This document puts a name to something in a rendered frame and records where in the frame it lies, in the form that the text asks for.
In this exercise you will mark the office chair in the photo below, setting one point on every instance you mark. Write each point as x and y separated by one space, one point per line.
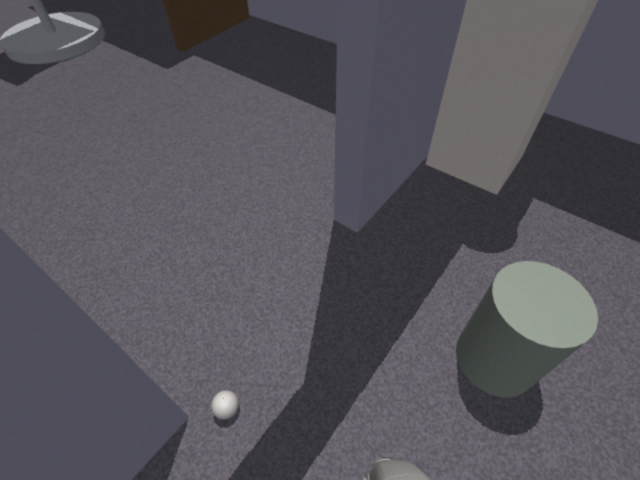
52 37

